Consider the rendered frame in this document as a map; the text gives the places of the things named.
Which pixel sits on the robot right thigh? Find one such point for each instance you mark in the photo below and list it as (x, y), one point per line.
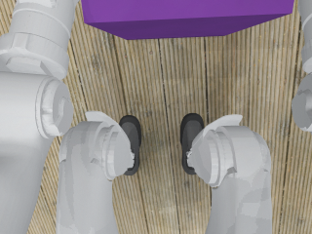
(230, 162)

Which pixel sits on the robot right forearm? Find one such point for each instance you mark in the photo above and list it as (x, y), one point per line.
(305, 10)

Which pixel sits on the robot left thigh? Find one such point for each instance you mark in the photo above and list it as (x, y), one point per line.
(95, 156)

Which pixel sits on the left robot upper arm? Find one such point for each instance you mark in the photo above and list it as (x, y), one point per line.
(34, 109)

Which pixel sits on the right robot upper arm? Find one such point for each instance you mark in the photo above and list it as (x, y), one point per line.
(302, 104)

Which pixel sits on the carton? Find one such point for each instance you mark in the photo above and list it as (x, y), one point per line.
(163, 19)

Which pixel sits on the robot left forearm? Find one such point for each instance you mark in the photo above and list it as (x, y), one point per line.
(38, 38)

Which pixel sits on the robot thigh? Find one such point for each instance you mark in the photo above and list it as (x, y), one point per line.
(230, 162)
(95, 156)

